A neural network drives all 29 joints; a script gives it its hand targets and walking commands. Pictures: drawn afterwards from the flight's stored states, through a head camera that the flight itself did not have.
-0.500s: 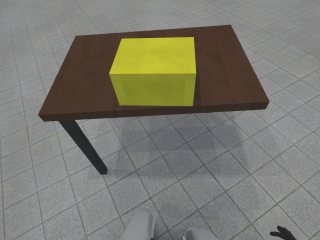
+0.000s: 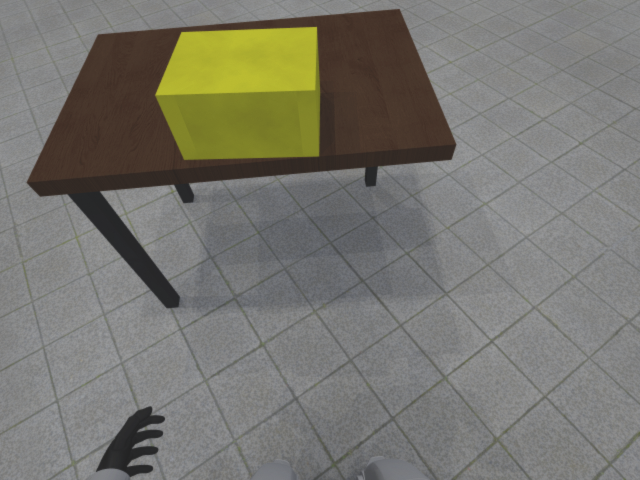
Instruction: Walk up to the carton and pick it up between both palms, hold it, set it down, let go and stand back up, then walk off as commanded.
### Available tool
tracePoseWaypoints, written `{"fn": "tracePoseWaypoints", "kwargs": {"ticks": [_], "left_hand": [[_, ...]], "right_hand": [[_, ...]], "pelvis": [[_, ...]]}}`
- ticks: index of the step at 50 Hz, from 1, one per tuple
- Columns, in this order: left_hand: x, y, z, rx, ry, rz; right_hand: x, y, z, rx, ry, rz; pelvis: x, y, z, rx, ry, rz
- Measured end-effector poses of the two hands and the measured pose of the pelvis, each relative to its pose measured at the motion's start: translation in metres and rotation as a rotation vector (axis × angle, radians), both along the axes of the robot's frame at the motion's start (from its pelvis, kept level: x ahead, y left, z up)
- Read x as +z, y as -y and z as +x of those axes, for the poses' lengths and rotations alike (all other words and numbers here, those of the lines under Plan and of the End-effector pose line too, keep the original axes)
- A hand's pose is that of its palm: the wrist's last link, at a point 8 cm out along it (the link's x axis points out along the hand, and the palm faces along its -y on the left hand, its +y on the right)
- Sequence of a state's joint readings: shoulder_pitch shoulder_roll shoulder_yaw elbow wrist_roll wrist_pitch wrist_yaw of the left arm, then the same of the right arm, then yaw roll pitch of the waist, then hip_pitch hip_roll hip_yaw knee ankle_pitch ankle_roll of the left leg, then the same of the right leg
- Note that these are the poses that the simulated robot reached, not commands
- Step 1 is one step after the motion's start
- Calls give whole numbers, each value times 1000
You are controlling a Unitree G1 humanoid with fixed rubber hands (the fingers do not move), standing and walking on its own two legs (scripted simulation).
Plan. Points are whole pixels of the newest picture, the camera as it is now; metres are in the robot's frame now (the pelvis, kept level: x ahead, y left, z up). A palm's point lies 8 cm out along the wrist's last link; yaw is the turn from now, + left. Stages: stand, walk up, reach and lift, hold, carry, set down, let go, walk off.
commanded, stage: walk off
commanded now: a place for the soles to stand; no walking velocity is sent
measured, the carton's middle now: (249, 94) +0.81 +0.13 +0.00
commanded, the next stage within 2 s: none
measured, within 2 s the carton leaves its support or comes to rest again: neither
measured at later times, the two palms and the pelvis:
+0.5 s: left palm out of the picture +0.02 +0.31 -0.06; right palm out of the picture -0.12 -0.30 -0.11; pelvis -0.14 +0.02 +0.01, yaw +0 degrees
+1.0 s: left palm out of the picture -0.20 +0.41 -0.09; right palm out of the picture -0.28 -0.20 -0.04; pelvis -0.27 +0.12 +0.04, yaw -2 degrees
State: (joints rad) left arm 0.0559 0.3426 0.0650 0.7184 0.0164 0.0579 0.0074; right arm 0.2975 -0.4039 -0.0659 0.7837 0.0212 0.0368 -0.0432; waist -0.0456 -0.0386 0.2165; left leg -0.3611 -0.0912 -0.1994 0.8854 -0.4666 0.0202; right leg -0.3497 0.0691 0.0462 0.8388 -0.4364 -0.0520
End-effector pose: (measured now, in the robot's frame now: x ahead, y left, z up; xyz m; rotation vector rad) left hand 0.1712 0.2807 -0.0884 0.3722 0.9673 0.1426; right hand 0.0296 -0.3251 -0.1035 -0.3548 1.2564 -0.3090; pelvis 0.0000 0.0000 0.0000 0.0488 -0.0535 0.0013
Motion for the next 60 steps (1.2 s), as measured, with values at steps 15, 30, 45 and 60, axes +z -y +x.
{"fn": "tracePoseWaypoints", "kwargs": {"ticks": [15,30,45,60], "left_hand": [[35,-5,-110,36,-61,100],[13,-61,-179,19,85,24],[-9,-120,-341,43,-182,-52],[-2,-139,-396,76,-215,-54]], "right_hand": [[-7,-1,-52,-1,58,90],[-5,-57,-206,-32,-25,52],[51,-122,-297,-45,58,-20],[51,-130,-301,-31,121,-4]], "pelvis": [[17,12,-74,-13,42,-4],[-3,-53,-177,4,117,-78],[28,-114,-253,-42,50,-112],[32,-126,-280,-25,23,-77]]}}
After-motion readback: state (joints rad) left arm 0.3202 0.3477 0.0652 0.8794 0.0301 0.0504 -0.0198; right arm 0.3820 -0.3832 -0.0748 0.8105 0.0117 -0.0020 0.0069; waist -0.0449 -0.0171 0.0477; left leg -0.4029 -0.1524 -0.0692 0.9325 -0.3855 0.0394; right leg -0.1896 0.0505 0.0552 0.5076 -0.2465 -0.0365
